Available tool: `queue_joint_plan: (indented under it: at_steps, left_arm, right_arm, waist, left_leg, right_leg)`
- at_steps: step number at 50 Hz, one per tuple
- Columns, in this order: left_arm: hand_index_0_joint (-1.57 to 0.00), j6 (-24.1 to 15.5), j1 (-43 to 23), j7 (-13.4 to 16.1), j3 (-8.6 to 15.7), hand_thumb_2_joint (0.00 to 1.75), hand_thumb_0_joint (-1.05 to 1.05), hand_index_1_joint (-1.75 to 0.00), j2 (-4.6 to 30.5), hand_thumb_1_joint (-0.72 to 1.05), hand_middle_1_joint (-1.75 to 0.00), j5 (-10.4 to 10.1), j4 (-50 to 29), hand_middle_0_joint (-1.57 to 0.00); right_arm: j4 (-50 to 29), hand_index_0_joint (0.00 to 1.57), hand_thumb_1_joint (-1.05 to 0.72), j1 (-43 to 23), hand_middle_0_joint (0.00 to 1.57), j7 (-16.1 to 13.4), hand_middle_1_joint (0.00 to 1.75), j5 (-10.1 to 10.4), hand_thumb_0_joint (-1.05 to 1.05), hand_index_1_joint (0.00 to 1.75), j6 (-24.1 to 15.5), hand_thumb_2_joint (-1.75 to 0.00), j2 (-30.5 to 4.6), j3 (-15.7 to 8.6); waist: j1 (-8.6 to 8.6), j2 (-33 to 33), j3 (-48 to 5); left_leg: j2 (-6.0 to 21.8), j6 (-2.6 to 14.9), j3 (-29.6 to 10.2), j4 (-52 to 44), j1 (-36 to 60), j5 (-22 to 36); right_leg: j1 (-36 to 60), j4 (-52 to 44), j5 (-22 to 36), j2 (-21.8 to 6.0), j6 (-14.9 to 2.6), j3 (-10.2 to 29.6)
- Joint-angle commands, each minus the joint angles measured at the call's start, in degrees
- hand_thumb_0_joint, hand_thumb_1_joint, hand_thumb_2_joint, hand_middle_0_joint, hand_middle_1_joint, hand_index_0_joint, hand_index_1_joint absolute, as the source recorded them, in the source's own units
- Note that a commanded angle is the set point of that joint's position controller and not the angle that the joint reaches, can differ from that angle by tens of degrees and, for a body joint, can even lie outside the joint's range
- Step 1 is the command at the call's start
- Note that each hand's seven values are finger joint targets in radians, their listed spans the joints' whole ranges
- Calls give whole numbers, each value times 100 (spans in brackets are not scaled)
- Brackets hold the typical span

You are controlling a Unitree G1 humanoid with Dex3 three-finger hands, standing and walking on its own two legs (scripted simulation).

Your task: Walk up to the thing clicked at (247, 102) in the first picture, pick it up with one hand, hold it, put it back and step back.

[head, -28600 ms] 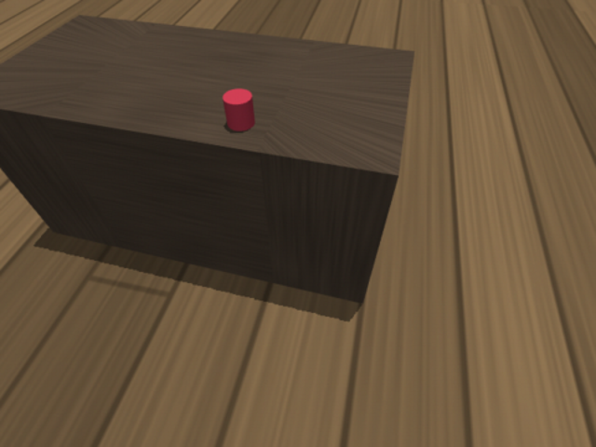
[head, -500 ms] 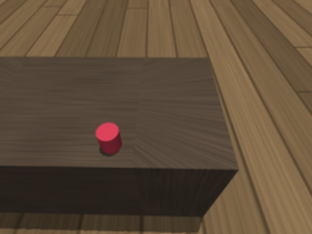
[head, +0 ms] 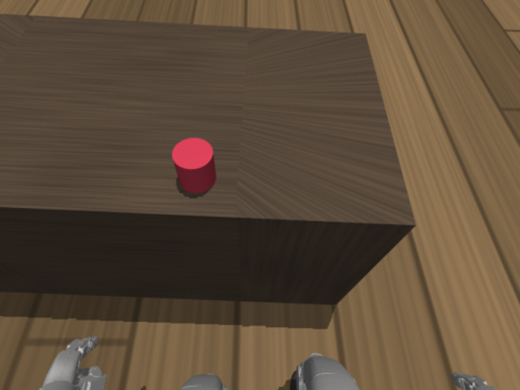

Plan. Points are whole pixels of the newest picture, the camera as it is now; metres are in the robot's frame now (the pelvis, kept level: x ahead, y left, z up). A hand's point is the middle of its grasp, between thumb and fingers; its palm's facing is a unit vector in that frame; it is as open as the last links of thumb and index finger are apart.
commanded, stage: step back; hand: left
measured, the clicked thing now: (195, 166) +0.51 +0.12 -0.06
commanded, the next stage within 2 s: none
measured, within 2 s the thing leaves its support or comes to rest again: neither
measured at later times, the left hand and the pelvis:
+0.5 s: hand out of the picture +0.05 +0.25 -0.12, palm faces -0.08 -0.91 -0.40, open 7.4 cm; pelvis -0.08 +0.00 +0.01, yaw -5 degrees
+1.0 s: hand out of the picture -0.12 +0.30 -0.14, palm faces -0.05 -0.93 -0.36, open 7.4 cm; pelvis -0.21 +0.02 +0.02, yaw -3 degrees
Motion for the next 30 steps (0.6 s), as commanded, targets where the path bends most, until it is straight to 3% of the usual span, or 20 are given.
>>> queue_joint_plan:
  at_steps: [1,2,3,5,7,8,11,13,15,17,18,19,20,21,22,23,24,25,28,30]
  left_arm:
    - [-20,-68,-224,138,267,90,0,-30,943,90,-30,-92,-706,-20]
    - [-20,-28,-8,156,276,90,0,-30,961,90,-30,-84,-673,-20]
    - [-20,-51,-2,194,235,90,0,-30,902,90,-30,-69,-676,-20]
    - [-20,-55,-79,225,301,90,0,-30,1051,90,-30,-85,-603,-20]
    - [-20,-64,273,184,294,90,0,-30,1034,90,-30,-151,-594,-20]
    - [-20,-72,311,179,292,90,0,-30,1017,90,-30,-130,-637,-20]
    - [-20,-150,96,167,296,90,0,-30,978,90,-30,-71,-805,-20]
    - [-20,-225,95,142,291,90,0,-30,929,90,-30,-74,-903,-20]
    - [-20,-254,402,118,323,90,0,-30,861,90,-30,-75,-809,-20]
    - [-20,-298,823,119,345,90,0,-30,782,90,-30,-41,-618,-20]
    - [-20,-324,999,136,385,90,0,-30,904,90,-30,-25,-547,-20]
    - [-20,-351,1021,146,451,90,0,-30,1226,90,-30,10,-568,-20]
    - [-20,-345,909,139,533,90,0,-30,1552,90,-30,16,-624,-20]
    - [-20,-341,685,138,570,90,0,-30,1957,90,-30,42,-801,-20]
    - [-20,-350,546,147,566,90,0,-30,1798,90,-30,15,-893,-20]
    - [-20,-328,427,138,513,90,0,-30,1518,90,-30,-37,-951,-20]
    - [-20,-328,259,157,453,90,0,-30,1328,90,-30,-53,-1026,-20]
    - [-20,-311,185,177,434,90,0,-30,1234,90,-30,-31,-1035,-20]
    - [-20,-282,525,187,383,90,0,-30,1098,90,-30,12,-1101,-20]
    - [-20,-256,657,223,397,90,0,-30,1148,90,-30,48,-1153,-20]
  right_arm:
    - [-377,20,-90,418,20,-157,30,-257,0,30,-233,-90,-1656,-466]
    - [-386,20,-90,390,20,-176,30,-221,0,30,-255,-90,-1612,-417]
    - [-480,20,-90,234,20,-202,30,-189,0,30,-254,-90,-1811,-421]
    - [-616,20,-90,-53,20,-279,30,-229,0,30,-245,-90,-1575,-410]
    - [-689,20,-90,-187,20,-348,30,-204,0,30,-257,-90,-1314,-315]
    - [-710,20,-90,-113,20,-368,30,-198,0,30,-253,-90,-1233,-301]
    - [-674,20,-90,328,20,-402,30,-150,0,30,-239,-90,-1205,-321]
    - [-686,20,-90,383,20,-405,30,-140,0,30,-221,-90,-1215,-304]
    - [-741,20,-90,146,20,-375,30,-111,0,30,-181,-90,-1269,-278]
    - [-761,20,-90,-35,20,-340,30,-39,0,30,-109,-90,-1258,-254]
    - [-817,20,-90,-157,20,-315,30,14,0,30,-95,-90,-1160,-211]
    - [-877,20,-90,-248,20,-302,30,63,0,30,-105,-90,-988,-141]
    - [-939,20,-90,-208,20,-304,30,76,0,30,-93,-90,-743,-49]
    - [-927,20,-90,-365,20,-407,30,26,0,30,-28,-90,-867,-138]
    - [-796,20,-90,-260,20,-406,30,27,0,30,-41,-90,-1084,-237]
    - [-687,20,-90,-110,20,-362,30,26,0,30,-46,-90,-1174,-233]
    - [-616,20,-90,11,20,-354,30,72,0,30,-69,-90,-1098,-189]
    - [-588,20,-90,64,20,-359,30,74,0,30,-91,-90,-1002,-155]
    - [-638,20,-90,58,20,-377,30,26,0,30,-140,-90,-939,-96]
    - [-710,20,-90,24,20,-367,30,15,0,30,-156,-90,-911,-101]
  waist:
    - [-6,1345,-1039]
    - [74,921,-1094]
    - [-5,1324,-1226]
    - [-9,1286,-1199]
    - [226,1179,-1292]
    - [190,1110,-1295]
    - [-104,985,-1318]
    - [-173,934,-1374]
    - [-70,1037,-1445]
    - [133,897,-1625]
    - [227,774,-1804]
    - [262,263,-1862]
    - [254,-893,-1565]
    - [485,-1293,-1277]
    - [383,-1050,-953]
    - [250,-677,-795]
    - [123,-508,-844]
    - [66,-577,-934]
    - [312,-467,-1067]
    - [385,-702,-1143]
  left_leg:
    - [1626,942,-2353,-1908,656,4277]
    - [1811,1128,-2114,-1737,625,4822]
    - [1971,1278,-2433,-1771,605,4811]
    - [1779,1227,-2026,-1665,554,4337]
    - [1447,1109,-1412,-1311,1201,4613]
    - [1396,1100,-1339,-1267,1402,4629]
    - [1573,1216,-1462,-1097,2028,4827]
    - [1460,1129,-1265,-949,2119,4688]
    - [1305,946,-1005,-821,1681,4381]
    - [958,620,-570,-312,1261,3984]
    - [808,435,-438,-111,740,3415]
    - [482,207,-398,167,-261,2350]
    - [-346,-72,-195,1090,-1505,-491]
    - [-412,-185,-490,2367,-1156,-1734]
    - [-264,-257,-694,2772,-946,-1677]
    - [-282,-250,-816,2860,-889,-1366]
    - [-481,-218,-847,2867,-1098,-1128]
    - [-580,-250,-763,2760,-1281,-981]
    - [-578,-365,-514,2179,-1259,-743]
    - [-346,-414,-366,1313,-1239,-750]
  right_leg:
    - [-647,1802,-1810,976,-277,785]
    - [-581,2364,-2059,954,-256,1010]
    - [-720,2651,-2203,1068,-242,1251]
    - [-677,2964,-1725,1039,-242,1551]
    - [-981,2972,-1297,1034,-199,1461]
    - [-1040,2921,-1300,1059,-163,1378]
    - [-997,1834,-1389,875,22,1203]
    - [-812,934,-1253,783,15,978]
    - [-125,-3,-965,692,-65,645]
    - [816,-1611,480,751,-172,324]
    - [1535,-1814,1354,577,-273,551]
    - [2249,-1472,2463,62,-527,1442]
    - [2458,-1569,3302,-959,-1072,2664]
    - [1191,-1768,3752,-1925,-2041,3599]
    - [712,-1815,3622,-1914,-2164,3597]
    - [672,-1726,3446,-1519,-1916,2911]
    - [989,-1503,3768,-1054,-1652,2211]
    - [1223,-1358,3843,-815,-1457,1852]
    - [1603,-1207,3694,-583,-1362,1624]
    - [1957,-1146,3614,-719,-1403,1656]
